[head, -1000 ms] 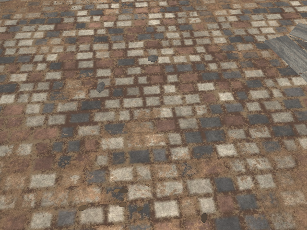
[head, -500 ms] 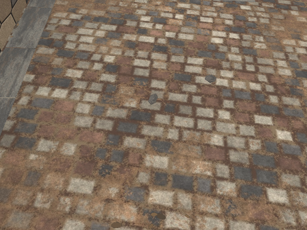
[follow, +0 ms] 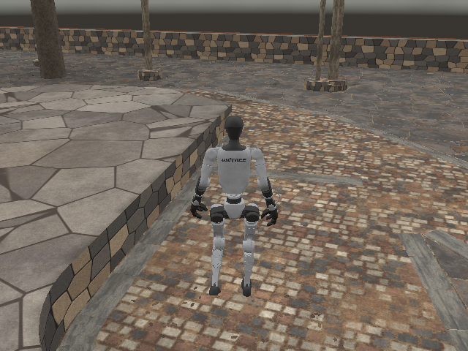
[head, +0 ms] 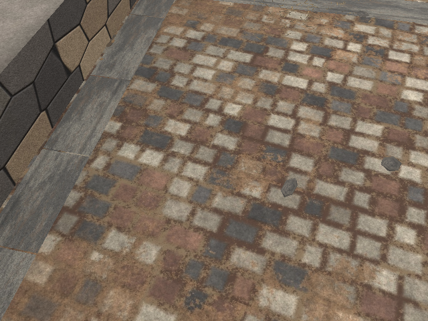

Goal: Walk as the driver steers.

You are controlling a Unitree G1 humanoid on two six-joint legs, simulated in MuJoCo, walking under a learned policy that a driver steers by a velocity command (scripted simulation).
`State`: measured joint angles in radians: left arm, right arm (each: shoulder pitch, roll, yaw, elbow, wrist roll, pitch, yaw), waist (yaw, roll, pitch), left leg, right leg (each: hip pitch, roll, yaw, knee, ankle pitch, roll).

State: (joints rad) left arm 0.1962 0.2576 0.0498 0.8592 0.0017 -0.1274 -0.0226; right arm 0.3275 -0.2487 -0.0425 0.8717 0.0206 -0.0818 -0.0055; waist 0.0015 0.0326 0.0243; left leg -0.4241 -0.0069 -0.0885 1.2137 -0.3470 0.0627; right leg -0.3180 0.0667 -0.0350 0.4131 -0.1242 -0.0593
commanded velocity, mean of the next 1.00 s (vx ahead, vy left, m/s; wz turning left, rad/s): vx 0.50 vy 0.00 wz -0.32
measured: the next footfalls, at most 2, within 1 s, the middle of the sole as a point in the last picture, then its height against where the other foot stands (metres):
left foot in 0.36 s outside the picture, level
right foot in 0.90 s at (274, 286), level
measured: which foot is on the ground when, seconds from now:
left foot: up 0.00-0.34, down 0.36-0.88, up 0.90-1.00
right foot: down 0.00-0.36, up 0.38-0.88, down 0.90-1.00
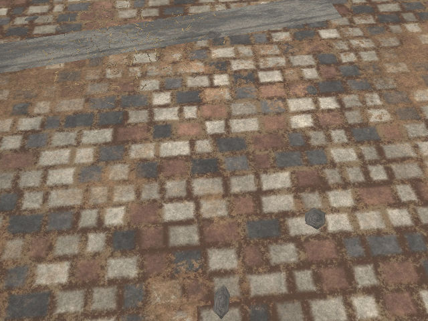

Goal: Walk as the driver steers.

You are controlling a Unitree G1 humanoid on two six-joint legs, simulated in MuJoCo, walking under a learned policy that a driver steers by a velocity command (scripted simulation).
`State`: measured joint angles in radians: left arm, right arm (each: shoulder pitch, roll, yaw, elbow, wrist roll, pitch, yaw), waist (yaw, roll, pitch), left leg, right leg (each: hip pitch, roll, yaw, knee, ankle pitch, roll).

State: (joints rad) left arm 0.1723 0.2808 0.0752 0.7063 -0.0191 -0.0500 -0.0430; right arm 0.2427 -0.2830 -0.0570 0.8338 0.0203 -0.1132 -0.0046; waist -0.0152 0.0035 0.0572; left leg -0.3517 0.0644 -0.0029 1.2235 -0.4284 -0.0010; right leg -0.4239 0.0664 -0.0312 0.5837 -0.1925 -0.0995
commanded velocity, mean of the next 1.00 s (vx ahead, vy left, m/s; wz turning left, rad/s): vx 0.50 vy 0.00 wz -0.07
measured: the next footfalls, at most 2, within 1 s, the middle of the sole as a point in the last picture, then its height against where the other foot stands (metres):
left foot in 0.40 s outside the picture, level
right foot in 0.90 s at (275, 256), level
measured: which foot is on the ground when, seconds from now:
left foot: up 0.00-0.38, down 0.40-0.90, up 0.92-1.00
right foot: down 0.00-0.42, up 0.44-0.88, down 0.90-1.00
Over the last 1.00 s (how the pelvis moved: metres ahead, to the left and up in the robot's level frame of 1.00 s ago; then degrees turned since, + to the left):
0.51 -0.05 -0.01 -25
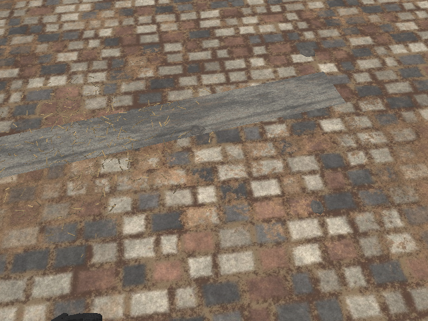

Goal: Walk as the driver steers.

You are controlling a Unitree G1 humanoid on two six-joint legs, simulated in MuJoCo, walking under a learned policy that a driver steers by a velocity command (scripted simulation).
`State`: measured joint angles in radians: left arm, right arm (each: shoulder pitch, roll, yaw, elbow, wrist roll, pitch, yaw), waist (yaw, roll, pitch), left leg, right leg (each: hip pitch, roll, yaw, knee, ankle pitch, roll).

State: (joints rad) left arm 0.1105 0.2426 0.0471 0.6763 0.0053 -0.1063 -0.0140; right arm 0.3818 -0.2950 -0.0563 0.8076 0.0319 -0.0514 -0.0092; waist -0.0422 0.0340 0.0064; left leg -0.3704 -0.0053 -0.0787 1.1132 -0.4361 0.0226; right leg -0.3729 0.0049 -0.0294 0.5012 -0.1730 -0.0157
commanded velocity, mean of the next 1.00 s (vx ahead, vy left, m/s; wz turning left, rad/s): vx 0.27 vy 0.00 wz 0.47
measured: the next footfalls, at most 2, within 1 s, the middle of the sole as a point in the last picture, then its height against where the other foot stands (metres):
left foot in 0.40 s outside the picture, level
right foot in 0.88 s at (218, 320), level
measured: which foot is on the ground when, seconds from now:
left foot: up 0.00-0.38, down 0.40-1.00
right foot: down 0.00-0.40, up 0.42-0.86, down 0.88-1.00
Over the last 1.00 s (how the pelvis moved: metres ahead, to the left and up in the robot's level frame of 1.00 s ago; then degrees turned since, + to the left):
0.55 -0.04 0.01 0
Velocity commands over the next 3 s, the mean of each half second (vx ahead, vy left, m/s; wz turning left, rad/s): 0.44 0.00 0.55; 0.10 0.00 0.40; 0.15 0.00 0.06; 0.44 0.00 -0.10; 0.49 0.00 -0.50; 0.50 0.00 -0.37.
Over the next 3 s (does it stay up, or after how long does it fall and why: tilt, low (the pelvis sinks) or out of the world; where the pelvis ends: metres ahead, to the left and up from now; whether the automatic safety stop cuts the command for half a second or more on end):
stays up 1.15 0.38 -0.01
